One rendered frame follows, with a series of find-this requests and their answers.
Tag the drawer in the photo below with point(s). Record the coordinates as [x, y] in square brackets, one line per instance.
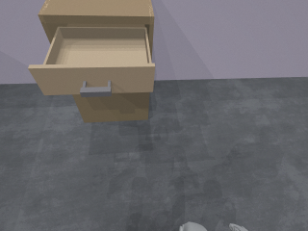
[96, 55]

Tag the handle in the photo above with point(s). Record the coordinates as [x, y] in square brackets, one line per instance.
[95, 91]

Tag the cabinet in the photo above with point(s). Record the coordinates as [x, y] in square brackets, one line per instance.
[123, 106]

